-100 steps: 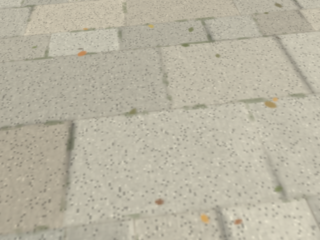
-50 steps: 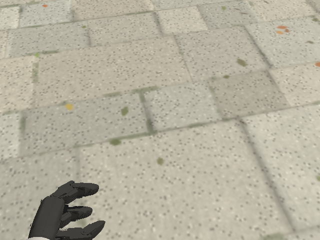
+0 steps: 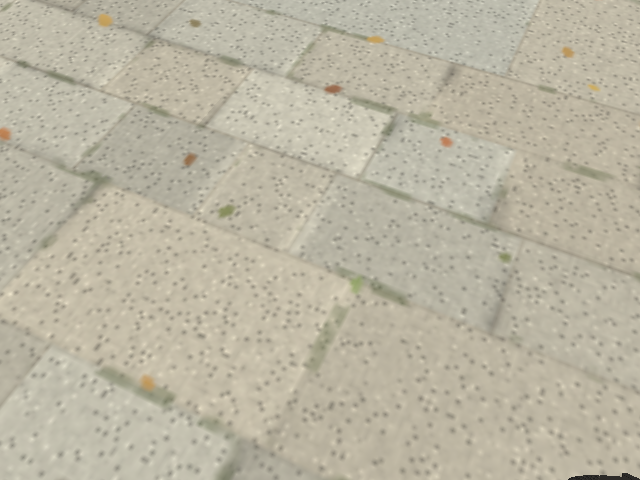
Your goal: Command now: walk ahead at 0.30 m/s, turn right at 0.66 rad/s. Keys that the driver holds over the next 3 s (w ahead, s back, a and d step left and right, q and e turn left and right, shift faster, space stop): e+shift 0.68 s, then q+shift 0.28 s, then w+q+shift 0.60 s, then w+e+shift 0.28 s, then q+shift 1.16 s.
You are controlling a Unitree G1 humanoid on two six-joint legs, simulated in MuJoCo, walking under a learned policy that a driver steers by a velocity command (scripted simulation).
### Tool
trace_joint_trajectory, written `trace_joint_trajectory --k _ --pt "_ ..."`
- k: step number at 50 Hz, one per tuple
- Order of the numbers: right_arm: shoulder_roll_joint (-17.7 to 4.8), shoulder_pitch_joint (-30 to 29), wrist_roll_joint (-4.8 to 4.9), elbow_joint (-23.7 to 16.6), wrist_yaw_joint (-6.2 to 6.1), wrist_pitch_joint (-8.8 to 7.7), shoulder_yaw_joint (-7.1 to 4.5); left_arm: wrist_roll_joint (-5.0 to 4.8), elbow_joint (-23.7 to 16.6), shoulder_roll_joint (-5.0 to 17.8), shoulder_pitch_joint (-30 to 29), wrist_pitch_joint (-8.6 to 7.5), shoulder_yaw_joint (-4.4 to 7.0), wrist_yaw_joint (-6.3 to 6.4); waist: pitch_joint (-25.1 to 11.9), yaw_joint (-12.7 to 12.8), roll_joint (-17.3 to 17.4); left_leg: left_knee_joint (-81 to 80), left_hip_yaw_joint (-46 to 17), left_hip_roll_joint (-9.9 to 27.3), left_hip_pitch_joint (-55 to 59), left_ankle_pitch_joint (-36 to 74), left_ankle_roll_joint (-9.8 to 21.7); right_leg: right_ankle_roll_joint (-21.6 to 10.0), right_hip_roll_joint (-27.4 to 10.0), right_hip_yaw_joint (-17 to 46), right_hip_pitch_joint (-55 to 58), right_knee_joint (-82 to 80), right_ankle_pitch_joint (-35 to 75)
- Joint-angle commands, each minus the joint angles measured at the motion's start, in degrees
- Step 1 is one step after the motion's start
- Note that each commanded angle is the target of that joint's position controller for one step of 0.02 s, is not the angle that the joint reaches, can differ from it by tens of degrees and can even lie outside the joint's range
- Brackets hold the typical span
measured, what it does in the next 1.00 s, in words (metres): walks ahead, turning right: left foot, then right foot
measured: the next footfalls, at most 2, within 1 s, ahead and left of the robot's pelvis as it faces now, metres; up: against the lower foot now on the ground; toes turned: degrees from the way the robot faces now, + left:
left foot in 0.26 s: +0.34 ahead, +0.08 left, +0.00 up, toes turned -27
right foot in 0.68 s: +0.15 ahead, -0.14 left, +0.00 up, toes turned -42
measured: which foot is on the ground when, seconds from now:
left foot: up 0.00-0.24, down 0.26-0.68, up 0.70-1.00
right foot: down 0.00-0.24, up 0.26-0.66, down 0.68-1.00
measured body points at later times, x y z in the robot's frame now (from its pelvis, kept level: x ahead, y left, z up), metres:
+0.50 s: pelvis +0.18 +0.02 +0.00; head +0.23 +0.00 +0.45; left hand +0.46 +0.21 -0.09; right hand +0.20 -0.30 -0.09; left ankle +0.30 +0.09 -0.74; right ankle +0.12 -0.11 -0.66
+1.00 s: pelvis +0.18 -0.05 +0.00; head +0.19 -0.07 +0.45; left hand +0.47 +0.03 -0.08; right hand +0.09 -0.33 -0.12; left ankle +0.26 +0.07 -0.69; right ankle +0.12 -0.11 -0.74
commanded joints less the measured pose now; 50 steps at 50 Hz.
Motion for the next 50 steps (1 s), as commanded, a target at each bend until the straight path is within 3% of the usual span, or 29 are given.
trace_joint_trajectory --k 1,4,7,10,11,12,13,14,15,16,17,18,20,22,26,31,33,34,35,36,37,38,39,40,42,43,46,48,50 --pt "-4.32 4.02 -0.20 -3.79 -1.13 0.52 -0.95 -0.34 -5.66 10.37 -4.47 -0.19 3.11 1.13 -7.88 -5.66 -1.15 -15.43 1.26 -0.27 -0.66 3.01 -2.80 -10.18 -12.04 15.00 2.07 -5.14 39.76" --pt "-3.74 -0.45 0.33 -4.59 -1.46 1.37 -0.77 -1.14 -5.24 12.46 -3.14 2.44 4.26 2.68 -12.72 -4.12 -3.82 -28.78 1.97 -4.43 7.61 15.74 -3.80 -5.28 -8.49 14.06 -1.71 -2.19 35.36" --pt "-4.46 -6.43 0.95 -6.76 -1.23 1.70 -1.26 -1.59 -4.85 11.09 -1.36 4.58 4.42 3.88 -12.96 -2.09 -5.84 -37.22 -0.90 -5.89 8.00 20.92 -3.58 -1.25 -7.10 19.25 0.87 0.54 21.94" --pt "-6.40 -6.39 0.91 -6.43 -0.97 0.86 -2.41 -0.97 -6.59 9.23 -3.65 5.60 4.53 4.65 -11.51 -2.68 -8.53 -43.63 -4.62 -3.66 7.79 21.76 -2.36 -0.10 -7.38 25.32 5.86 5.02 12.61" --pt "-6.51 -3.75 0.77 -5.43 -0.98 0.38 -2.76 -0.95 -7.52 8.20 -5.46 5.82 4.29 4.64 -12.03 -4.04 -8.65 -47.85 -4.60 -1.88 11.00 25.52 -1.40 0.69 -6.40 25.46 6.39 8.90 9.72" --pt "-6.70 0.14 0.12 -4.40 -1.21 0.10 -2.97 -0.78 -8.34 5.93 -5.59 6.04 3.50 4.23 -15.78 -4.97 -5.11 -50.96 -6.73 3.62 20.90 31.86 1.39 2.37 -3.67 22.71 3.52 17.74 0.13" --pt "-7.72 0.62 -0.47 -4.98 -1.87 0.75 -3.01 0.38 -8.13 1.56 -0.52 6.15 2.16 3.85 -19.37 -1.94 5.79 -46.74 -17.26 15.25 34.04 50.42 6.92 4.77 2.50 14.72 -6.93 30.48 -29.35" --pt "-7.12 1.84 -1.67 -5.01 -1.87 1.88 -2.89 -0.21 -8.88 4.32 7.87 5.82 2.36 3.04 -22.55 1.80 14.93 -47.32 -32.49 26.43 38.82 52.07 16.01 6.87 2.78 11.21 -15.56 39.22 -37.66" --pt "-5.90 1.01 -0.51 -6.27 -2.02 2.87 -3.22 0.43 -6.74 9.21 10.46 5.84 3.50 2.36 -20.94 0.74 11.38 -44.22 -30.86 26.72 37.09 56.08 18.44 10.17 -1.17 9.88 -16.69 47.04 -37.07" --pt "-6.48 -1.07 -0.04 -5.63 -2.43 3.58 -3.85 -1.38 -7.38 11.20 6.26 6.10 4.28 2.32 -18.92 0.47 11.12 -46.67 -29.55 25.95 34.97 37.83 19.02 11.38 -3.94 6.96 -22.06 52.64 -30.12" --pt "-4.36 -2.44 -0.21 -6.83 -2.74 4.19 -3.34 -1.68 -6.28 13.06 1.98 7.01 4.92 2.96 -15.84 -1.44 4.10 -48.78 -22.33 20.07 28.81 26.23 15.89 11.89 -6.62 6.03 -20.88 53.71 -24.53" --pt "-4.22 -4.56 -0.35 -7.13 -2.94 4.54 -3.11 -1.47 -7.37 12.80 -0.67 7.73 4.94 3.17 -11.92 -1.44 2.82 -50.44 -16.33 16.64 21.90 23.12 14.03 11.95 -7.33 5.07 -19.91 52.97 -20.92" --pt "-4.96 -4.71 -0.57 -5.84 -3.14 4.78 -3.50 -0.68 -9.02 8.48 -2.34 8.06 3.71 3.02 -8.87 -1.23 4.13 -52.68 -8.17 12.80 16.40 25.19 13.33 11.90 -7.87 1.77 -17.31 48.70 -17.60" --pt "-5.52 -2.24 -0.74 -4.31 -3.43 4.90 -4.08 -0.72 -10.35 5.91 -3.83 7.45 2.90 2.76 -10.05 -2.30 6.83 -53.60 -4.49 13.26 18.94 27.91 14.53 11.76 -9.06 0.25 -17.64 44.20 -16.45" --pt "-7.57 -2.29 -0.09 -3.34 -3.13 5.03 -5.38 -0.64 -11.65 5.93 -6.22 7.11 2.61 1.76 -13.18 -2.83 7.27 -53.66 -0.44 17.28 21.17 28.93 15.65 10.70 -12.17 -0.27 -13.91 35.18 -13.27" --pt "-9.92 -2.71 1.32 -2.23 -1.81 4.82 -6.88 -0.75 -12.08 7.38 -6.59 8.20 3.47 0.30 -12.24 -2.43 9.10 -51.49 5.80 19.07 19.37 23.41 12.24 7.18 -11.23 -4.21 -4.37 20.76 -11.64" --pt "-8.90 -2.21 2.27 -1.53 -1.50 4.65 -6.98 -0.65 -11.03 7.40 -3.83 8.62 4.31 0.10 -12.45 -0.67 7.18 -45.53 9.35 18.02 17.65 18.07 8.11 4.41 -8.85 -5.83 2.68 10.31 -6.96" --pt "-6.47 0.66 2.16 -0.31 -1.25 4.81 -6.58 -0.45 -9.73 9.28 -0.37 8.62 5.40 0.60 -11.41 -0.04 2.08 -37.45 12.50 14.91 11.80 11.50 4.20 1.91 -8.28 -2.48 9.26 4.67 -3.12" --pt "-3.61 3.63 0.03 -1.12 -0.79 5.20 -5.63 -0.06 -10.62 16.38 1.44 8.16 6.92 1.72 -9.59 -2.02 -17.49 -17.92 17.63 7.11 -6.28 -9.59 -2.33 -4.85 -22.82 18.59 18.98 -0.41 17.45" --pt "-4.32 -1.74 -0.64 -3.99 -1.39 5.06 -5.58 2.47 -12.95 17.83 -1.50 6.78 6.49 1.54 -12.33 0.13 -19.41 -6.20 8.13 1.98 -13.69 -15.74 -3.17 -14.18 -30.40 28.69 13.96 -2.73 19.87" --pt "-6.78 -4.24 0.72 -3.58 -1.91 5.33 -6.20 3.23 -12.60 13.81 -2.40 5.67 5.30 1.22 -12.63 1.49 -12.47 -1.38 4.98 3.68 -12.49 -11.89 -1.94 -12.81 -28.14 22.45 11.75 -3.64 16.26" --pt "-6.55 -2.55 1.54 -2.36 -2.31 5.75 -6.24 2.71 -11.86 10.94 -5.45 4.93 4.25 1.33 -11.68 -0.85 -10.20 -1.92 4.35 4.65 -11.51 -7.24 -0.98 -9.37 -25.06 17.10 9.95 -2.95 13.54" --pt "-5.87 0.05 1.24 -0.20 -2.69 6.26 -6.14 1.74 -11.57 7.59 -8.33 4.68 3.14 1.48 -12.39 -2.33 -8.12 -2.51 4.42 5.46 -9.71 -3.69 -1.32 -6.63 -22.44 12.75 9.86 -2.10 12.25" --pt "-5.34 2.31 0.71 1.21 -2.64 6.66 -5.96 1.38 -11.01 5.06 -10.40 4.42 1.99 1.72 -12.85 -3.48 -9.06 -2.20 4.98 5.43 -5.81 0.08 -2.19 -5.76 -20.95 8.77 7.97 -1.69 15.25" --pt "-3.94 5.65 1.69 3.37 -1.88 7.01 -5.55 2.62 -9.15 0.77 -10.99 3.69 0.19 2.00 -13.00 -4.55 -9.05 -4.54 4.39 4.93 1.53 4.41 -3.33 -4.96 -18.89 2.49 5.07 -2.36 15.47" --pt "-3.75 4.79 2.34 3.01 -1.68 7.10 -5.33 3.09 -8.89 1.18 -11.50 3.50 0.32 2.21 -11.39 -3.97 -8.78 -8.82 3.54 4.72 2.17 5.37 -3.51 -4.59 -18.74 0.93 5.04 -2.81 12.94" --pt "-5.42 0.33 2.38 -0.11 -1.32 7.40 -5.24 2.74 -7.73 6.63 -10.22 4.39 2.23 3.29 -7.91 -1.18 -9.23 -14.49 4.45 4.92 -1.09 2.48 -3.73 -6.83 -22.88 3.54 9.05 -3.83 9.18" --pt "-5.71 0.29 2.55 -1.27 -0.98 7.77 -5.31 2.34 -7.06 7.29 -9.08 5.09 2.81 3.65 -7.05 -0.24 -8.01 -14.46 4.88 6.00 -3.70 -0.72 -3.84 -8.57 -25.90 5.55 11.78 -4.09 8.47" --pt "-5.20 -0.32 2.94 -2.46 -0.50 7.99 -5.10 1.26 -6.15 8.48 -5.80 4.76 3.72 3.54 -7.34 1.84 -7.68 -14.26 5.59 7.54 -8.22 -0.82 -2.70 -8.83 -28.75 10.07 15.11 -9.86 -16.26"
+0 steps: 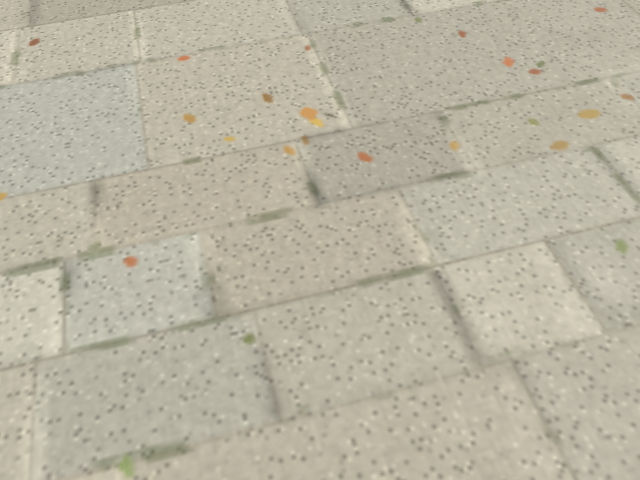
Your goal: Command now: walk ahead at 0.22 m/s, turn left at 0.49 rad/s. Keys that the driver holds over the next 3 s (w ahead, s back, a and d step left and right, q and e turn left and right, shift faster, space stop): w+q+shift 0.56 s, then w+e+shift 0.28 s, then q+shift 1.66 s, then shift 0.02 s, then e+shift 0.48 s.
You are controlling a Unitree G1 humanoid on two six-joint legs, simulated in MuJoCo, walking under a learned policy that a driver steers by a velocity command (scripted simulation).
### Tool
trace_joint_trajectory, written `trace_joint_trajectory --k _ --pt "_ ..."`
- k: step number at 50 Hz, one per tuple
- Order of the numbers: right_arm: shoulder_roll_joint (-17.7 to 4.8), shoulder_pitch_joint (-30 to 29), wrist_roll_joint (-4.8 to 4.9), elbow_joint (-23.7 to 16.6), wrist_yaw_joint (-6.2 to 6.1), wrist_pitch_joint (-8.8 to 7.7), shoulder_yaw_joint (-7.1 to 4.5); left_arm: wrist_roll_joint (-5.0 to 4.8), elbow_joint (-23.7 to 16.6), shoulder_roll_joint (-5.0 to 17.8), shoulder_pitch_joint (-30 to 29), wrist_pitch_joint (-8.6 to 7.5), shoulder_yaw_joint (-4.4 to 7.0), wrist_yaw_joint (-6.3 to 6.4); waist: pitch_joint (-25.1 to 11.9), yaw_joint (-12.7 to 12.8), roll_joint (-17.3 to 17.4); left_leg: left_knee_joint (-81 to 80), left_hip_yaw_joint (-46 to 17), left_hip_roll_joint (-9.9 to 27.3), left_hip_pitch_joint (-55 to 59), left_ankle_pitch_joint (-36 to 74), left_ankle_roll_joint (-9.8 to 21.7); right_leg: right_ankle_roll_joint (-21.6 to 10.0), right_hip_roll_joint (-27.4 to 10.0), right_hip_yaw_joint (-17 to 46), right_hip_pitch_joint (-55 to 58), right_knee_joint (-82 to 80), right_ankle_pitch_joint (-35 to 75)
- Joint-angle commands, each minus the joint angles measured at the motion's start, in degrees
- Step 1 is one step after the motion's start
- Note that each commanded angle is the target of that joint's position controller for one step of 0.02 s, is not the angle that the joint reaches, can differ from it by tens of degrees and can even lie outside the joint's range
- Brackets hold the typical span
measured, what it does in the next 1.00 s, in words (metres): walks ahead, turning left: left foot, then right foot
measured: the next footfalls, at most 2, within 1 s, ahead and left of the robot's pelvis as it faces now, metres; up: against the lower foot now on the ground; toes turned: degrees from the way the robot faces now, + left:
left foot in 0.36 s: +0.17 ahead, +0.22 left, +0.00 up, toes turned +25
right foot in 0.84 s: +0.64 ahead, +0.37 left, +0.00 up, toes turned +28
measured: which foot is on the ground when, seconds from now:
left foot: up 0.00-0.34, down 0.36-0.82, up 0.84-1.00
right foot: down 0.00-0.38, up 0.40-0.82, down 0.84-1.00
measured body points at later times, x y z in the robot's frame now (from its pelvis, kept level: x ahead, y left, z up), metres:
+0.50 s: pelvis +0.17 +0.16 -0.01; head +0.18 +0.20 +0.43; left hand +0.16 +0.46 -0.14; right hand +0.39 -0.05 -0.11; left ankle +0.13 +0.20 -0.74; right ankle +0.17 -0.04 -0.64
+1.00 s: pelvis +0.56 +0.37 -0.01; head +0.58 +0.39 +0.44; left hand +0.46 +0.64 -0.14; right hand +0.80 +0.22 -0.12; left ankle +0.44 +0.44 -0.62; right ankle +0.60 +0.35 -0.74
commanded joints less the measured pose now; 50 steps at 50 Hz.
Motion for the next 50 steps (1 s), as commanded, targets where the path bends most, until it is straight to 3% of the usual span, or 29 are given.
trace_joint_trajectory --k 1,4,9,10,12,15,17,18,19,20,21,22,24,25,28,30,34,36,39,41,42,43,44,45,46,47,48,49,50 --pt "-6.23 -8.19 0.45 -8.08 0.63 -1.03 -1.27 -1.27 -0.99 14.28 6.41 -1.00 5.37 0.56 -1.23 6.69 -8.96 0.93 -1.07 3.44 -13.93 -1.56 1.52 -10.61 -22.96 20.58 12.48 -17.37 -14.69" --pt "-4.89 -9.35 0.55 -8.97 1.45 -2.33 -1.31 -1.66 0.43 13.69 7.68 -3.22 5.90 0.35 1.19 6.31 -6.39 -0.18 -2.04 4.87 -19.80 -0.28 4.02 -8.67 -23.80 19.84 17.42 -20.97 -19.19" --pt "-2.19 -10.92 1.34 -9.80 2.82 -3.56 -0.61 -1.55 1.82 14.05 7.92 -5.33 7.07 -0.80 1.25 5.68 -4.99 -3.31 -0.67 6.64 -18.98 3.30 5.91 -6.50 -22.21 8.72 19.09 -22.39 -12.27" --pt "-3.23 -12.36 -4.70 -10.13 5.18 -1.67 -0.63 2.13 2.98 12.45 11.03 -4.98 5.86 -2.00 -0.02 6.49 -4.56 -6.33 3.84 3.62 -14.35 4.66 5.99 -4.57 -20.60 3.31 17.47 -21.62 -13.44" --pt "-3.19 -15.21 -3.88 -11.45 7.12 -0.80 -0.61 1.56 3.51 13.46 10.77 -4.83 6.02 -2.54 1.39 6.83 -8.75 -9.02 6.11 3.04 -9.73 5.03 7.05 -2.61 -19.21 -1.14 13.39 -21.18 -14.38" --pt "-4.72 -15.13 -3.27 -11.92 7.41 -0.64 -0.48 1.26 3.85 15.90 10.15 -3.92 6.23 -2.75 3.13 4.90 -9.13 -11.93 8.32 1.81 -4.60 2.36 9.94 -1.33 -20.46 -4.64 11.70 -19.27 -12.89" --pt "-6.20 -4.57 -3.06 -8.54 5.76 -1.07 -1.08 0.42 3.68 17.50 7.74 -3.32 6.42 -2.90 0.40 -1.68 -7.43 -14.83 12.31 -3.57 9.88 0.78 12.45 -0.48 -18.97 -9.80 7.17 -5.85 9.24" --pt "-8.55 8.92 -2.94 -3.71 4.28 -1.63 -2.53 0.13 3.53 16.86 7.27 -3.07 6.04 -3.10 -6.12 -8.47 -1.62 -16.01 11.35 -7.46 26.39 -0.52 14.46 0.50 -15.79 -13.73 0.71 14.25 25.30" --pt "-14.36 20.16 -2.98 0.03 2.91 -2.10 -4.10 1.51 1.47 11.72 4.07 -3.01 4.22 -3.53 -6.76 -12.94 11.46 -24.81 -4.47 0.41 37.72 -13.30 16.43 2.74 -10.90 -12.39 -16.88 37.83 2.02" --pt "-20.87 14.23 -2.46 -3.43 2.25 -2.15 -4.51 1.92 -5.30 7.99 -1.36 -4.15 3.08 -3.98 -6.15 -9.10 20.86 -40.89 -39.77 10.01 41.10 -30.73 22.05 6.09 -0.47 -0.36 -40.10 51.12 -18.51" --pt "-19.05 10.93 -2.41 -5.29 2.16 -2.21 -4.07 2.87 -7.09 11.97 -6.29 -4.74 3.36 -3.90 -3.31 -9.33 8.64 -45.13 -43.45 13.64 40.01 -24.61 22.52 5.99 -2.90 7.98 -46.14 54.19 -13.06" --pt "-17.09 10.09 -2.67 -4.83 1.64 -2.51 -3.41 2.56 -6.11 12.29 -3.32 -5.43 3.11 -3.94 -1.55 -6.15 5.60 -42.61 -39.09 13.77 37.32 -16.66 22.54 5.44 -4.77 8.16 -45.12 52.31 -7.82" --pt "-13.02 5.36 -2.53 -5.33 1.23 -3.74 -2.18 2.87 -1.69 13.17 4.40 -5.36 2.97 -3.75 0.96 0.17 0.23 -42.38 -26.98 7.10 25.69 -7.92 19.81 5.52 -8.53 8.44 -33.98 43.50 -1.08" --pt "-11.96 3.65 -2.27 -5.95 1.12 -4.60 -1.66 3.07 -1.07 13.01 6.22 -4.49 2.73 -3.94 0.93 1.79 2.91 -43.59 -25.06 5.19 21.76 -5.99 20.04 6.18 -8.77 8.51 -30.38 41.54 0.83" --pt "-10.18 6.39 -1.75 -4.61 1.59 -6.53 -1.15 2.43 -2.02 11.97 1.11 -2.36 2.23 -4.13 4.34 1.71 0.00 -46.72 -21.97 1.85 17.06 2.09 21.22 7.75 -7.64 6.68 -29.92 35.33 4.24" --pt "-9.03 9.77 -1.79 -2.72 1.54 -7.49 -0.80 1.75 -3.01 9.96 -3.50 -2.65 1.35 -4.72 6.02 0.35 -0.56 -48.30 -17.96 0.96 19.41 13.21 20.32 7.26 -6.44 4.31 -31.65 26.44 10.06" --pt "-7.49 15.14 -1.09 1.12 1.29 -9.18 0.15 0.37 -4.11 7.08 -11.74 -3.56 -0.12 -5.61 6.25 -3.29 1.04 -51.26 -10.42 1.21 25.18 36.12 15.69 2.83 -3.27 -0.95 -25.88 10.44 21.14" --pt "-8.03 14.72 -1.51 2.62 0.85 -9.74 0.46 -0.24 -4.12 7.30 -12.62 -3.82 -0.22 -5.54 5.82 -2.35 1.68 -52.73 -6.69 3.00 29.28 45.98 13.61 -0.50 -1.79 -1.66 -21.46 5.06 23.51" --pt "-12.01 13.42 -3.72 3.74 -0.58 -9.21 -0.36 -0.88 -0.81 11.12 -3.12 -3.60 0.95 -4.67 -2.14 3.81 5.74 -40.21 -1.78 6.35 37.98 82.53 10.35 -4.11 5.42 -2.75 -10.31 6.17 14.34" --pt "-13.33 8.55 -5.85 3.07 -1.51 -7.49 -1.02 -1.49 6.39 14.91 19.22 -3.09 2.85 -3.52 -10.64 14.44 6.02 -13.26 1.50 6.82 35.10 90.73 9.31 -5.97 7.56 -2.33 7.78 7.00 7.95" --pt "-12.56 4.88 -5.73 2.03 -1.63 -7.37 -0.77 -1.12 9.09 17.39 30.41 -2.77 4.26 -2.67 -13.45 20.07 1.95 10.60 3.16 3.32 22.68 77.47 9.04 -8.77 2.96 5.19 21.27 7.07 -1.45" --pt "-1.21 13.66 -2.74 0.00 0.45 -8.03 1.84 1.00 9.58 22.28 26.46 -3.06 5.42 -2.61 -14.06 8.16 -21.85 37.68 -0.08 -9.88 -9.08 3.99 4.88 -20.46 -15.11 42.07 37.67 1.05 -10.39" --pt "-5.12 11.74 -3.29 0.18 0.11 -9.53 2.40 -0.45 7.63 16.49 19.63 -3.15 4.76 -3.24 -16.24 8.19 -11.61 38.68 -7.40 -9.60 -12.08 -1.12 8.56 -19.44 -17.52 57.18 33.72 -10.27 -7.00" --pt "-6.22 7.87 -2.15 -0.53 0.01 -10.00 2.41 -0.27 6.90 14.26 13.68 -3.81 4.25 -2.95 -7.51 4.81 -5.20 36.46 -8.85 -5.81 -12.17 4.31 9.34 -18.00 -17.99 46.61 24.07 -10.48 3.73" --pt "-6.65 5.73 -2.30 -0.04 0.01 -9.89 2.71 0.15 7.58 10.40 12.45 -4.27 3.38 -2.91 -3.14 3.68 3.55 33.00 -8.30 -4.57 -8.65 5.48 9.83 -16.39 -17.66 37.86 14.76 -10.56 16.94" --pt "-5.54 4.89 -2.38 0.40 0.18 -8.98 2.88 0.70 8.37 8.42 11.86 -5.12 2.44 -2.79 0.51 2.03 5.41 30.02 -8.54 -3.22 -5.89 4.68 9.80 -14.34 -15.67 29.47 7.35 -10.74 28.99" --pt "-4.94 6.03 -2.89 0.28 0.57 -7.70 2.98 0.44 9.85 6.57 12.45 -6.05 1.52 -2.80 1.92 0.05 3.67 25.54 -8.37 -2.34 -2.38 4.38 9.19 -11.82 -14.05 23.07 1.65 -12.13 37.05" --pt "-6.26 5.23 2.45 -0.14 0.56 -8.03 1.77 -0.88 7.86 3.86 8.89 -8.32 0.73 -3.56 1.53 0.54 -2.15 23.52 -10.93 -0.51 -2.76 3.37 9.15 -10.16 -12.37 18.46 2.83 -14.67 37.15" --pt "-6.09 4.56 2.76 -0.32 0.42 -7.67 1.91 -1.58 8.59 4.84 6.99 -9.33 0.74 -3.77 2.21 -0.54 -4.07 18.39 -9.74 0.16 -2.80 4.48 8.84 -8.58 -10.78 14.10 0.76 -15.91 39.52"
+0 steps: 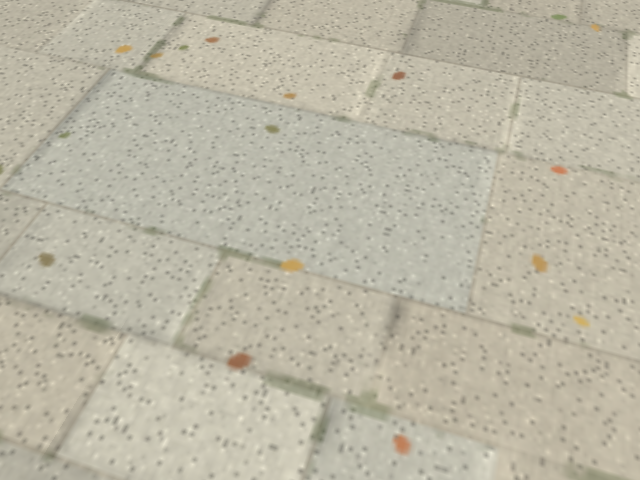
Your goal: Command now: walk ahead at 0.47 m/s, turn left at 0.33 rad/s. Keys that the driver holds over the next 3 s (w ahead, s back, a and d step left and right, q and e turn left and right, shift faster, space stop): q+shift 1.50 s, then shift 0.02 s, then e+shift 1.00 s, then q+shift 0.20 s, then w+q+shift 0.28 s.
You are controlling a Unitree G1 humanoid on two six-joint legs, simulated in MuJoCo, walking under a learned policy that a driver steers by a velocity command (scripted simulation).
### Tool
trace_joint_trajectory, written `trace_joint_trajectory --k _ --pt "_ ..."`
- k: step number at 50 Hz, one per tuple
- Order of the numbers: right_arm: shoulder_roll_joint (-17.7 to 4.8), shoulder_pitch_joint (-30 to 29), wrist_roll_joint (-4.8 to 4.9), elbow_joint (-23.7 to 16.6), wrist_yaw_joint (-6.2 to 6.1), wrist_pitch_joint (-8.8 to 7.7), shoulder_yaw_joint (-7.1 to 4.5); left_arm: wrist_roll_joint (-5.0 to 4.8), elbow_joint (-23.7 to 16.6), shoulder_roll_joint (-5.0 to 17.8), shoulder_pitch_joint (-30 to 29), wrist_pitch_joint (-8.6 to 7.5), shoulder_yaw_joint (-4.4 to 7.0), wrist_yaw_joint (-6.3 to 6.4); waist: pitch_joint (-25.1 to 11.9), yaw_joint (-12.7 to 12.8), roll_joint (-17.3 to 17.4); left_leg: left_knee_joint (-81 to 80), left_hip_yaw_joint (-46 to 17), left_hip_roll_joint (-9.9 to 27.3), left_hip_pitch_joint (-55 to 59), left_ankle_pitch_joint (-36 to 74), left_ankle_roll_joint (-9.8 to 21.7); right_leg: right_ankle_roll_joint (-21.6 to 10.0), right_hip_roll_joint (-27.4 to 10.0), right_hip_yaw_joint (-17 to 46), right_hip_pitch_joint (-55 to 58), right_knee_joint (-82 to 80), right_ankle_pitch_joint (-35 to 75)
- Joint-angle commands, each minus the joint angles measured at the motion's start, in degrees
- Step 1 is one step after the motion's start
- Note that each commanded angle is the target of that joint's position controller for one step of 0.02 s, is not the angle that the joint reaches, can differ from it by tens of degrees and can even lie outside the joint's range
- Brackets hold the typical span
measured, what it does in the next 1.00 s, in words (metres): walks ahead, turning left: left foot, then right foot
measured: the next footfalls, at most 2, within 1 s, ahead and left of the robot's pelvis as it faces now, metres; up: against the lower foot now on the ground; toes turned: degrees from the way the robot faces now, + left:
left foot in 0.24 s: +0.39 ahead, +0.09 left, +0.00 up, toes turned +6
right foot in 0.70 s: +0.50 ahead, -0.07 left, +0.00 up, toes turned +44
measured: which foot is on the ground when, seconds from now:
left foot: up 0.00-0.22, down 0.24-0.68, up 0.70-1.00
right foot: down 0.00-0.24, up 0.26-0.68, down 0.70-1.00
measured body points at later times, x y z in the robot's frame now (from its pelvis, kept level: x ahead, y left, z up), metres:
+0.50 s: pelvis +0.28 +0.01 +0.00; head +0.32 +0.05 +0.45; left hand +0.42 +0.32 -0.07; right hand +0.49 -0.22 -0.09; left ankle +0.35 +0.08 -0.73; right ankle +0.41 -0.15 -0.67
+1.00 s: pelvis +0.37 -0.04 +0.01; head +0.41 +0.00 +0.46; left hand +0.27 +0.26 -0.08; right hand +0.70 -0.10 -0.08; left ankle +0.27 +0.08 -0.66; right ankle +0.47 -0.10 -0.73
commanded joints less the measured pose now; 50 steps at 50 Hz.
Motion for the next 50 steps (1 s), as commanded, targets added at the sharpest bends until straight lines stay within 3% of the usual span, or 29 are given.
trace_joint_trajectory --k 1,3,5,7,9,10,11,12,13,14,15,16,17,18,20,23,26,30,33,34,35,36,37,38,39,40,42,46,50 --pt "-6.51 4.53 1.88 -2.25 -0.12 0.61 -1.92 -1.05 -3.86 1.34 -6.10 -4.45 -0.60 -0.28 -0.32 -4.11 -4.73 -10.46 -1.34 4.68 -1.57 2.14 -0.82 -3.08 -16.80 9.86 -2.90 -14.81 40.78" --pt "-4.36 0.29 0.09 -5.02 0.31 0.30 -1.31 -0.65 -4.14 4.76 -7.72 -4.37 0.10 1.20 0.17 -3.81 -4.10 -22.55 4.58 3.22 -0.67 10.07 -2.75 -0.10 -12.94 2.48 -5.52 -15.29 48.09" --pt "-2.09 -4.08 -0.16 -6.39 1.60 -0.27 -0.84 -1.13 -4.39 6.37 -5.13 -3.53 0.40 3.28 -2.27 -0.56 -3.20 -35.62 9.65 1.54 1.43 23.60 -4.52 2.97 -10.38 -1.91 -2.52 -12.03 45.36" --pt "-2.50 -5.52 -0.10 -7.89 3.03 -0.27 -1.50 -1.44 -4.43 7.97 -2.00 -2.43 0.69 5.02 -6.34 1.04 -4.41 -42.42 11.98 -1.16 3.52 31.80 -5.32 5.39 -10.87 -3.30 3.62 -6.92 46.77" --pt "-5.28 -0.74 -0.43 -7.93 3.96 0.26 -3.18 -1.39 -5.98 8.85 -3.70 -0.89 1.17 6.17 -9.52 -1.61 -7.27 -43.21 13.39 -3.84 8.56 28.97 -4.27 7.40 -12.44 -3.82 5.75 0.92 52.33" --pt "-7.42 4.23 -0.61 -7.32 4.00 0.67 -4.39 -1.55 -7.46 9.25 -5.91 -0.02 1.55 6.58 -11.35 -4.37 -8.83 -42.62 12.92 -4.80 13.47 24.90 -2.74 8.22 -13.58 -3.43 4.75 6.94 56.18" --pt "-10.68 12.77 -0.57 -5.61 3.46 1.08 -6.09 -1.54 -9.38 9.19 -9.44 0.75 1.83 6.57 -13.91 -8.87 -8.62 -43.53 10.34 -4.68 21.14 22.76 0.01 8.94 -13.97 -2.76 1.70 17.14 55.20" --pt "-12.30 20.25 -0.27 -3.83 2.41 1.37 -7.08 -1.84 -10.58 7.92 -12.90 1.32 1.61 5.81 -13.40 -13.82 -0.80 -51.28 5.11 -1.52 26.79 29.97 3.54 10.38 -9.61 -2.97 -3.11 36.32 30.79" --pt "-13.22 17.33 -1.19 -4.92 0.81 1.63 -6.59 1.16 -12.09 -0.08 -10.70 1.54 -0.07 3.76 -11.14 -7.65 16.71 -46.42 -10.28 6.98 34.81 57.49 9.11 12.02 0.40 -0.96 -20.24 58.41 -25.19" --pt "-16.69 10.10 -5.02 -9.71 0.56 0.65 -6.14 -0.21 -13.49 -0.12 1.97 0.91 -1.15 2.06 -25.77 -0.81 14.06 -51.39 -38.74 21.22 43.13 53.23 22.69 13.06 2.17 14.83 -28.55 72.06 -28.00" --pt "-15.15 2.19 -4.56 -14.49 0.52 1.49 -6.88 -1.24 -13.99 6.43 -0.32 0.66 -0.44 1.29 -27.67 -1.94 5.08 -56.97 -40.59 20.51 38.64 29.73 22.66 10.30 -1.60 18.86 -27.96 69.13 -20.71" --pt "-11.66 -1.67 -2.37 -15.50 0.30 2.14 -6.00 -1.09 -15.29 8.07 -6.56 1.00 0.28 1.40 -16.43 -0.72 -3.28 -59.25 -34.56 15.94 27.50 18.16 19.28 9.12 -3.23 17.40 -29.51 62.19 -16.61" --pt "-9.85 -2.65 -0.62 -15.75 0.06 2.55 -5.33 -0.07 -15.44 7.34 -8.58 1.72 0.46 2.10 -14.14 0.49 -8.78 -60.81 -31.13 12.79 21.23 11.30 16.15 8.97 -5.18 16.53 -27.52 56.92 -14.07" --pt "-10.13 -2.86 -0.03 -15.79 -0.11 2.96 -5.46 0.23 -16.01 6.48 -9.14 2.33 0.40 2.43 -11.44 1.18 -7.39 -61.32 -28.69 9.91 15.75 10.97 14.50 9.30 -5.43 16.36 -24.88 51.11 -12.95" --pt "-10.47 -2.83 -0.18 -15.61 -0.66 4.01 -6.09 0.14 -15.97 5.21 -9.85 3.01 0.53 2.30 -8.37 1.59 -3.52 -60.78 -22.75 4.75 10.10 16.95 11.86 10.55 -5.50 14.99 -20.64 39.63 -11.79" --pt "-12.31 0.15 -0.15 -14.70 -2.28 5.52 -7.16 -0.31 -15.96 2.69 -12.48 2.92 0.16 2.83 -13.00 0.05 -1.14 -56.93 -21.10 3.27 12.43 29.21 9.97 12.88 -3.70 14.54 -17.64 28.64 -8.40" --pt "-12.61 -0.48 0.41 -15.30 -3.18 7.07 -7.65 -1.12 -15.68 3.45 -14.86 3.22 0.71 3.19 -14.25 -1.16 3.14 -56.07 -22.51 2.11 13.43 20.02 6.84 13.21 -3.08 15.64 -16.09 21.98 -3.25" --pt "-11.58 -0.69 0.02 -16.06 -3.01 7.88 -7.75 -1.42 -15.86 4.01 -18.20 2.33 1.43 2.83 -12.03 -3.01 7.70 -55.06 -26.99 1.54 14.44 12.63 5.17 12.08 -2.60 16.75 -12.97 12.72 -2.88" --pt "-10.98 -2.65 0.36 -17.12 -2.64 7.98 -7.67 -1.51 -14.32 5.65 -15.09 1.21 2.63 2.06 -11.76 -1.35 9.05 -51.18 -30.07 0.40 14.37 12.53 3.36 10.20 -3.79 16.59 -4.92 -0.67 1.36" --pt "-9.67 -2.61 0.75 -17.36 -2.44 8.03 -7.19 -1.32 -13.42 6.41 -13.20 1.13 3.13 2.06 -12.46 -0.73 6.05 -46.55 -27.89 -2.27 11.00 3.24 1.56 8.49 -7.70 17.21 1.80 -7.18 7.71" --pt "-6.06 2.75 0.24 -16.60 -2.21 8.20 -6.13 -0.46 -14.37 9.23 -14.38 1.78 3.66 2.34 -15.34 -3.94 -4.69 -34.53 -19.86 -7.73 3.22 -15.94 -0.94 3.22 -20.01 26.58 11.06 -6.40 12.56" --pt "-8.96 3.03 0.47 -18.33 -1.76 7.71 -6.82 1.77 -15.21 10.85 -14.83 2.61 3.79 2.28 -13.15 -5.03 -16.70 -22.31 -10.53 -11.85 -6.34 -21.65 -3.79 -5.11 -28.69 37.80 9.01 -8.27 18.41" --pt "-14.37 2.30 -0.10 -17.92 -1.22 6.96 -8.14 1.71 -15.76 8.66 -15.29 2.47 3.86 2.57 -11.23 -4.39 -16.19 -13.09 -8.40 -6.15 -9.64 -17.11 -6.66 -8.17 -31.33 40.04 6.54 -9.35 15.81" --pt "-16.10 2.54 0.27 -16.24 -1.10 7.17 -8.68 0.89 -16.63 5.72 -17.51 2.69 3.09 3.11 -9.26 -4.16 -11.93 -9.71 -6.85 -3.64 -10.12 -12.28 -7.67 -6.27 -27.37 32.50 5.44 -8.22 10.99" --pt "-15.05 3.11 0.21 -14.79 -1.38 7.82 -8.57 0.17 -17.03 4.39 -18.25 3.25 2.63 3.64 -7.90 -3.90 -8.54 -6.86 -5.65 -2.71 -10.46 -8.58 -8.31 -3.68 -23.27 26.65 4.57 -7.31 7.10" --pt "-13.37 3.75 -0.03 -14.50 -1.47 8.31 -8.06 -0.37 -17.17 4.65 -18.19 3.67 2.44 4.15 -6.69 -3.50 -7.37 -3.37 -3.96 -2.28 -11.62 -6.12 -8.77 -2.90 -21.62 23.25 3.86 -7.28 7.69" --pt "-10.63 1.55 0.47 -15.74 -1.24 8.32 -6.93 0.05 -16.52 5.41 -16.17 4.20 2.34 4.68 -5.08 -1.97 -7.66 -4.22 0.62 0.07 -13.00 -3.42 -9.49 -3.43 -20.22 17.45 3.81 -8.54 12.17" --pt "-8.90 -3.46 0.59 -18.13 -1.12 7.78 -6.04 0.55 -14.92 7.49 -11.29 4.93 3.19 4.55 -7.39 1.63 -10.31 -11.88 3.37 5.07 -14.98 -2.75 -11.42 -6.04 -23.15 13.59 11.62 -9.15 16.42" --pt "-7.66 -4.19 0.08 -18.33 -0.46 7.89 -5.59 0.16 -14.27 9.61 -12.37 4.97 4.24 3.46 -8.83 1.44 -10.85 -20.90 5.58 7.02 -8.36 -1.94 -10.54 -5.86 -25.11 7.87 10.47 -9.23 17.57"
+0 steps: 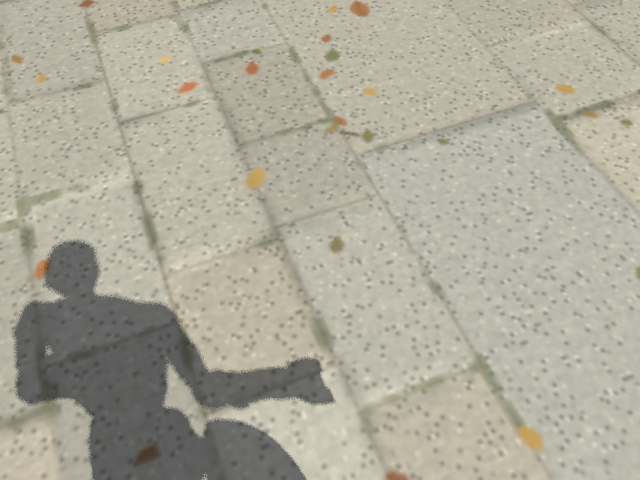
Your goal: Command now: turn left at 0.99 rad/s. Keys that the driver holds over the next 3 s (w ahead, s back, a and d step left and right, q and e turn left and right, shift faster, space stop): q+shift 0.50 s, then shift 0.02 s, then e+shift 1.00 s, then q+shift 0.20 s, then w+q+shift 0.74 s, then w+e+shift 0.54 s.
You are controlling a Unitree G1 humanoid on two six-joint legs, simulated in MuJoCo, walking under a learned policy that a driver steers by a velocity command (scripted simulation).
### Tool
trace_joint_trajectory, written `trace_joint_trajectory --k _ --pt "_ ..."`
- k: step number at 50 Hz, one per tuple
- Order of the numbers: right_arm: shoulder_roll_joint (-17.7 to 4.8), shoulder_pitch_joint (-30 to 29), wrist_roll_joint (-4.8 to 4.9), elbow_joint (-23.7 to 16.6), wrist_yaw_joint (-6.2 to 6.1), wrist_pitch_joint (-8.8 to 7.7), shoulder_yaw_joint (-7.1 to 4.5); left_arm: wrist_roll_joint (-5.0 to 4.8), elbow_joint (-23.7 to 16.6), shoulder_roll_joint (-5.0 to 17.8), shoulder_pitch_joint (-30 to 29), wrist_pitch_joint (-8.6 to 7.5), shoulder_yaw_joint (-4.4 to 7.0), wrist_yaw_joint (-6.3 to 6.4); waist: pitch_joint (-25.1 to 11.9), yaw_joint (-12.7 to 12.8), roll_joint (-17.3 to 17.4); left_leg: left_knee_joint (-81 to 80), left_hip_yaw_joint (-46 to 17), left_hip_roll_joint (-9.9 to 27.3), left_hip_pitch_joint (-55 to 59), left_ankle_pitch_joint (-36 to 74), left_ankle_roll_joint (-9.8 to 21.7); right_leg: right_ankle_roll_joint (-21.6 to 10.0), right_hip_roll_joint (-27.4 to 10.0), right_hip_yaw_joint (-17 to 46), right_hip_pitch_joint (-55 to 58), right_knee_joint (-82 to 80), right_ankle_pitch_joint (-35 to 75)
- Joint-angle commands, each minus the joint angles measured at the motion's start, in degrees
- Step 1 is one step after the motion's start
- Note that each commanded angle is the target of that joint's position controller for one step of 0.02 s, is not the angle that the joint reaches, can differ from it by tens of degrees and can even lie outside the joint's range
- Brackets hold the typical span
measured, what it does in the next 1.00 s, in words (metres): steps on the spot, turning left: left foot, then right foot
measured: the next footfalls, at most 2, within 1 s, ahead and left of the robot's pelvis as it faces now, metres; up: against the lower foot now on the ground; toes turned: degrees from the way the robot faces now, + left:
left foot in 0.16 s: +0.03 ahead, +0.16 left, +0.00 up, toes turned +20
right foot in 0.60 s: +0.17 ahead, -0.02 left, +0.00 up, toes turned +38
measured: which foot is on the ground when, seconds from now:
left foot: up 0.00-0.14, down 0.16-1.00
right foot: down 0.00-0.16, up 0.18-0.58, down 0.60-0.92, up 0.94-1.00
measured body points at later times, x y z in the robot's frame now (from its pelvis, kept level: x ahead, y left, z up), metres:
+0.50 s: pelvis +0.02 +0.05 +0.00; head +0.06 +0.09 +0.44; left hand +0.07 +0.38 -0.10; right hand +0.32 -0.14 -0.06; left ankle +0.00 +0.14 -0.74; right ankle +0.14 -0.08 -0.70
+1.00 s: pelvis +0.06 +0.04 -0.01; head +0.09 +0.05 +0.44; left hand +0.11 +0.37 -0.09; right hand +0.29 -0.18 -0.11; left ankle +0.00 +0.15 -0.74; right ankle +0.10 -0.06 -0.70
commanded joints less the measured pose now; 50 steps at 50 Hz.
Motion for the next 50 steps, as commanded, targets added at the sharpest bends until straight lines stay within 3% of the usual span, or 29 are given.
trace_joint_trajectory --k 1,5,7,8,9,10,11,12,13,14,16,20,24,26,29,30,31,32,33,34,36,38,43,44,45,47,48,49,50 --pt "-3.38 -3.37 -0.25 -5.62 0.50 -0.87 -0.71 -0.32 -2.97 12.04 -1.01 -0.59 3.83 -0.54 -8.96 1.76 -10.67 -6.63 2.79 1.05 0.08 0.74 0.82 -11.47 -15.43 6.81 10.24 -6.33 16.39" --pt "-4.03 -3.40 -0.03 -5.32 1.54 0.44 -1.43 -2.02 -1.91 12.97 -1.09 -1.32 4.62 -1.89 -9.22 0.81 -11.30 -17.89 5.81 -0.08 7.87 0.41 4.00 -8.96 -17.57 2.89 10.05 -3.26 16.99" --pt "-4.35 -0.67 0.16 -4.32 1.90 0.94 -2.28 -3.11 -1.25 12.40 -1.42 -1.49 4.74 -2.14 -9.95 -1.66 -10.18 -28.43 7.10 -1.85 15.27 5.11 7.02 -5.37 -17.37 -0.04 8.56 2.55 15.04" --pt "-6.13 3.29 0.05 -2.74 1.33 0.89 -3.34 -3.17 0.04 10.25 1.00 -1.52 4.32 -2.41 -10.67 -3.12 -6.30 -34.23 5.32 -3.20 23.76 11.08 9.51 -1.85 -14.74 -2.96 3.30 9.62 11.02" --pt "-13.25 8.37 0.23 -2.12 0.25 0.43 -5.66 -1.56 -0.78 7.75 1.81 -1.54 3.62 -2.72 -10.21 -4.18 8.43 -38.78 -10.91 6.04 36.22 33.08 14.83 3.49 -8.20 -7.03 -12.91 26.96 -9.56" --pt "-18.80 5.32 -1.76 -3.92 0.09 -1.00 -5.94 0.42 -5.95 5.46 -1.83 -1.91 2.51 -2.37 -13.53 -1.50 20.09 -37.65 -32.01 17.26 38.85 39.75 27.21 6.85 -0.33 0.58 -29.58 40.83 -28.63" --pt "-14.30 4.59 -2.55 -4.56 0.87 -2.76 -5.17 0.19 -5.95 8.91 -6.59 -1.99 3.39 -1.81 -15.57 -5.68 10.54 -39.48 -28.70 16.20 37.35 35.66 27.99 6.12 -0.38 8.91 -30.90 47.11 -26.54" --pt "-12.79 3.49 -2.24 -3.43 0.71 -3.75 -4.30 -0.91 -6.42 8.98 -7.82 -2.13 3.40 -1.47 -12.93 -4.02 8.94 -40.05 -24.55 13.14 34.64 31.15 24.92 4.45 -0.50 10.72 -31.04 47.00 -21.26" --pt "-11.22 0.50 -0.94 -3.36 0.19 -3.91 -3.93 -0.81 -5.29 9.19 -6.14 -2.16 3.67 -0.86 -10.88 -1.89 5.15 -39.74 -21.23 9.99 32.37 27.21 21.68 3.90 -1.32 11.59 -30.74 44.70 -16.17" --pt "-9.64 -2.37 0.03 -3.80 -0.32 -3.49 -3.25 -0.24 -4.94 10.09 -4.85 -2.07 3.96 -0.42 -10.11 -0.45 5.28 -39.40 -19.57 8.77 29.81 27.52 20.07 4.00 -1.30 11.89 -29.36 42.45 -12.97" --pt "-9.00 -4.45 -0.62 -4.61 -1.12 -2.95 -2.70 -0.09 -4.06 9.38 -2.72 -2.09 3.86 -0.77 -11.40 1.05 5.98 -38.80 -17.95 6.06 25.39 30.58 19.45 4.83 1.04 11.39 -23.95 41.59 -8.74" --pt "-9.87 -3.40 -0.40 -3.96 -1.76 -2.57 -3.05 -0.79 -4.07 6.82 -3.64 -2.09 2.78 -1.24 -11.54 0.22 5.51 -37.30 -20.74 3.39 24.04 26.03 18.61 6.04 4.59 12.33 -20.66 29.46 -6.41" --pt "-10.53 -4.14 -0.40 -4.25 -1.64 -2.02 -3.31 -1.17 -4.37 7.01 -4.57 -2.32 2.60 -1.87 -11.13 -0.56 7.75 -35.86 -26.55 2.36 21.42 21.30 17.92 5.68 6.50 14.03 -15.70 20.80 -6.73" --pt "-10.13 -4.87 -0.46 -4.32 -1.37 -1.85 -3.08 -1.35 -4.10 7.63 -3.34 -2.62 2.73 -2.19 -11.71 -0.56 9.07 -34.37 -28.50 2.31 21.93 22.82 17.49 5.07 6.32 14.44 -13.17 17.28 -7.32" --pt "-6.82 -5.99 -0.59 -3.86 -1.07 -1.86 -1.25 -1.18 -2.82 7.72 0.78 -3.15 2.54 -3.06 -13.75 0.09 9.87 -30.17 -26.70 1.84 21.04 26.10 15.90 3.07 3.45 11.62 -3.02 7.82 -0.26" --pt "-4.44 -4.18 -0.82 -2.85 -1.05 -2.00 -0.28 -0.61 -3.03 6.90 0.41 -3.34 2.15 -3.34 -13.05 0.09 7.86 -29.26 -25.00 -0.12 19.01 20.44 13.85 1.75 1.65 12.34 1.92 1.72 7.32" --pt "-0.02 0.52 -2.36 -1.51 -1.00 -2.26 1.17 0.82 -4.44 7.73 -1.67 -3.39 1.60 -3.40 -13.61 -2.50 -2.09 -22.24 -19.39 -5.86 16.60 5.56 10.18 -0.91 -6.58 23.17 6.23 -3.00 16.09" --pt "-0.39 4.62 -2.57 -0.97 -1.07 -2.59 0.98 2.28 -4.45 7.43 -5.35 -3.34 0.72 -3.40 -9.33 -7.59 -13.71 -20.64 -14.56 -10.87 14.84 -11.45 6.44 -9.83 -13.11 33.41 0.80 -4.99 18.96" --pt "-3.16 3.21 -3.39 -0.21 -1.30 -3.02 0.43 1.58 -4.99 3.93 -7.37 -3.56 -0.39 -3.55 -6.93 -6.80 -13.64 -21.42 -11.77 -6.70 16.55 -9.75 3.86 -13.44 -13.90 37.32 -3.72 -7.35 9.23" --pt "-4.44 0.29 -3.36 0.18 -1.25 -3.42 0.00 0.35 -5.04 4.20 -7.30 -3.28 -0.37 -3.62 -5.64 -5.48 -11.45 -26.47 -10.07 -5.97 18.56 -3.53 3.60 -11.03 -10.07 33.58 -4.15 -6.86 3.28" --pt "-4.12 -4.11 -3.45 0.38 -1.01 -3.65 -0.23 -1.96 -4.40 10.09 -3.49 -2.37 1.47 -3.10 -5.00 -2.31 -10.00 -31.11 -8.12 -7.12 22.43 3.48 4.11 -6.33 -4.70 29.52 -5.11 -5.57 -4.67" --pt "-3.52 -4.49 -2.60 0.31 -0.80 -4.10 -0.33 -2.39 -5.17 13.67 -1.77 -1.66 2.63 -2.34 -4.09 -1.95 -10.00 -29.72 -5.12 -8.15 21.14 1.98 4.90 -5.90 -4.35 31.38 -5.22 -5.16 -6.01" --pt "-2.51 -1.23 -1.83 2.48 -0.55 -5.83 -1.10 -3.22 -7.91 11.64 -1.24 -0.10 3.23 -1.29 -8.30 -1.97 -9.79 -31.24 -4.31 -7.34 21.15 3.06 6.61 -7.29 -3.45 34.44 -2.69 0.69 5.76" --pt "-2.96 -0.50 -1.88 2.90 -0.43 -6.00 -1.41 -3.32 -8.63 11.12 -1.58 0.17 3.22 -1.28 -9.25 -2.04 -7.50 -32.99 -5.59 -5.45 23.58 5.18 7.69 -6.33 -2.04 32.89 -4.64 3.33 6.81" --pt "-4.49 -0.27 -2.13 3.44 -0.37 -5.90 -1.94 -3.46 -9.54 10.33 -1.14 0.37 3.06 -1.42 -9.33 -1.01 -1.44 -35.59 -9.29 -1.90 26.20 8.74 9.95 -4.27 1.28 28.48 -8.64 7.81 4.02" --pt "-6.13 -1.68 -3.33 3.25 -0.74 -5.59 -2.45 -3.26 -9.43 8.92 2.57 0.43 2.72 -2.14 -8.84 0.15 12.68 -40.06 -22.02 13.79 32.41 27.52 19.39 1.00 7.55 15.69 -20.57 24.96 -17.42" --pt "-4.63 -2.57 -3.33 1.99 -1.19 -5.75 -1.88 -2.95 -8.76 11.52 3.33 0.48 3.74 -2.43 -9.11 -0.34 9.50 -39.52 -23.41 18.86 31.90 35.64 22.85 2.96 4.55 14.15 -23.69 37.71 -24.69" --pt "-3.66 -3.86 -2.70 1.40 -1.72 -5.69 -1.41 -3.04 -8.37 12.45 3.72 0.82 4.30 -2.71 -8.74 0.38 4.59 -38.62 -19.73 18.50 30.13 37.52 22.34 4.14 2.11 13.55 -23.77 43.59 -23.23" --pt "-3.62 -5.67 -1.96 1.38 -2.06 -5.56 -1.31 -3.19 -8.02 11.16 4.10 1.40 3.97 -2.96 -7.44 1.20 2.51 -38.16 -14.71 15.69 28.93 36.24 20.26 5.07 0.21 12.79 -23.84 44.16 -19.97"
Over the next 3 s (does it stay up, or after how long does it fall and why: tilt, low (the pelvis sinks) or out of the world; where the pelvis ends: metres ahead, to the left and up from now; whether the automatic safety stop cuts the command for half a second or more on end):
stays up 1.00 0.38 0.00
